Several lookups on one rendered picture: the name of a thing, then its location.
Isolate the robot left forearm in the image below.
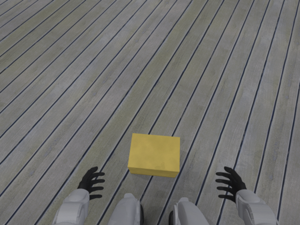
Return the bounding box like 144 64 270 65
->
51 188 90 225

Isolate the robot left thigh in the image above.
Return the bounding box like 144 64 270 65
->
107 197 140 225

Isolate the robot right forearm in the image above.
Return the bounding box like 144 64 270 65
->
235 189 280 225

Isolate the robot left hand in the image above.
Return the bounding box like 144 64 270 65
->
77 166 105 200

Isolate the carton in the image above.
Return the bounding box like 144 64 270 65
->
127 133 180 178

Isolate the robot right thigh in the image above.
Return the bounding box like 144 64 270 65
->
173 201 209 225

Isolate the robot right hand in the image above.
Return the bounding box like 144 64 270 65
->
215 166 246 203

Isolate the robot thigh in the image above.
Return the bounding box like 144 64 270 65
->
173 201 209 225
107 197 140 225

